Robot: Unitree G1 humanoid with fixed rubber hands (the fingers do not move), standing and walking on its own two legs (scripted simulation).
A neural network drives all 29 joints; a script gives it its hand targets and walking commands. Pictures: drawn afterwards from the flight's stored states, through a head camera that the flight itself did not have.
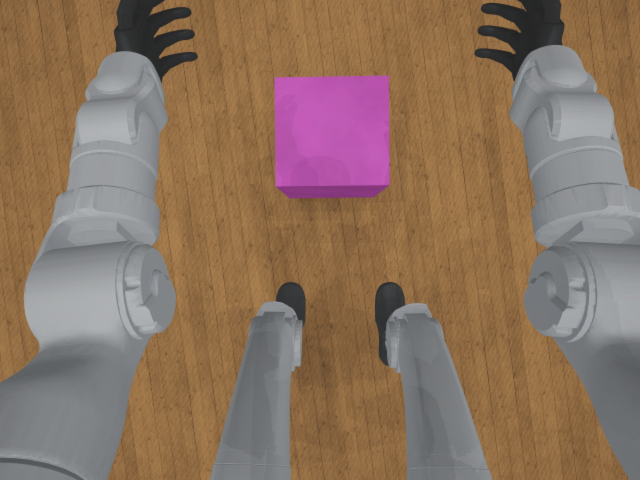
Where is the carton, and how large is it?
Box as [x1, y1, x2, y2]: [274, 76, 389, 197]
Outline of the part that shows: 388,76 274,77 276,186 288,197 358,197 374,196 389,184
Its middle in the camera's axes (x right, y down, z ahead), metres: +0.02 -0.20 +0.84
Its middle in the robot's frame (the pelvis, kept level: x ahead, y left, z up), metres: +0.54 +0.02 -0.53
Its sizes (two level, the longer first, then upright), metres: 0.210 0.200 0.250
